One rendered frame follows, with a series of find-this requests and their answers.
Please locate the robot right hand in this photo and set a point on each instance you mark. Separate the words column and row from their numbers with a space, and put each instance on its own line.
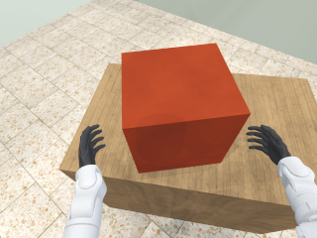
column 272, row 144

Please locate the right robot upper arm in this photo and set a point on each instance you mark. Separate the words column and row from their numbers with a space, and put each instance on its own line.
column 307, row 230

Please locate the pedestal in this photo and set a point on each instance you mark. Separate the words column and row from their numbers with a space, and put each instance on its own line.
column 244, row 192

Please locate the right robot forearm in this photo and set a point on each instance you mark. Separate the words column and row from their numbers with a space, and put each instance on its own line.
column 300, row 188

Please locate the carton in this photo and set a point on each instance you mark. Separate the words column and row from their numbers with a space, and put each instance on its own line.
column 181, row 107

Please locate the robot left hand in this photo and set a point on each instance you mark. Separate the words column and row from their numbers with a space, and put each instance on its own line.
column 86, row 150

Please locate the left robot forearm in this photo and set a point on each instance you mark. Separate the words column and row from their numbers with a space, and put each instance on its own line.
column 85, row 212

